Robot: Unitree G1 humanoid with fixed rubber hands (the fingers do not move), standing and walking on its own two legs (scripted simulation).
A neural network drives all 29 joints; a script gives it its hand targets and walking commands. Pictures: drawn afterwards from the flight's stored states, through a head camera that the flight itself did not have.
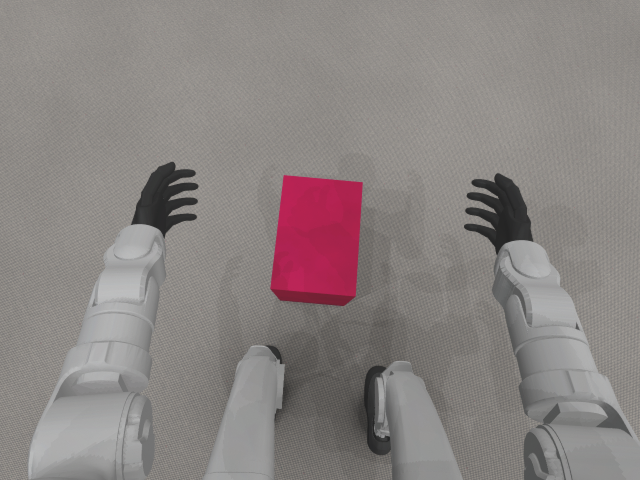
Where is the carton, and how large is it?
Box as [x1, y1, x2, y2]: [270, 175, 362, 305]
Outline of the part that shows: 284,175 270,288 281,300 344,305 355,296 362,182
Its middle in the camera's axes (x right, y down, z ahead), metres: -0.01 +0.03 +0.94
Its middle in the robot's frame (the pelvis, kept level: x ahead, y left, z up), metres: +0.48 +0.04 -0.53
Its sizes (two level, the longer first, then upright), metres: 0.248 0.173 0.274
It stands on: the floor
